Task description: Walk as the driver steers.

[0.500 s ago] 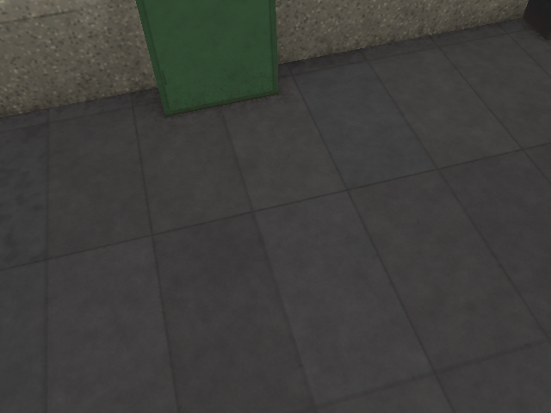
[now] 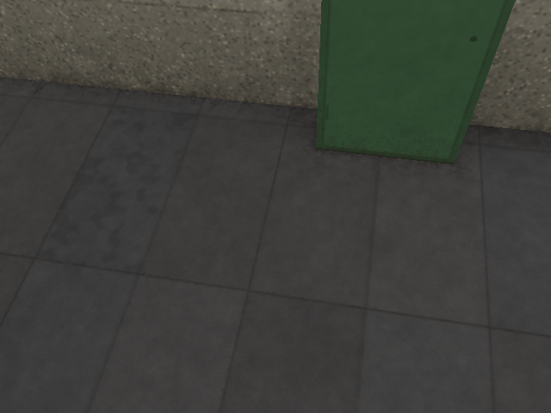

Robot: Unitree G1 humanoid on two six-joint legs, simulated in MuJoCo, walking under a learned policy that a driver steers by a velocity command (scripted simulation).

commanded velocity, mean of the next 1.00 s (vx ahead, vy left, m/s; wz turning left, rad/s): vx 0.05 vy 0.00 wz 0.20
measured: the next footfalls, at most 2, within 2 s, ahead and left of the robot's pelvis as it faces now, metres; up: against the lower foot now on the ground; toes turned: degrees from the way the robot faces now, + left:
left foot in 0.22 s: +0.19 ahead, +0.12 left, +0.00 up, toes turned +7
right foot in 0.54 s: +0.15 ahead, -0.10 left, +0.00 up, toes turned +8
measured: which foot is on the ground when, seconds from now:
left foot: up 0.00-0.20, down 0.22-1.00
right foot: down 0.00-0.22, up 0.24-0.52, down 0.54-1.00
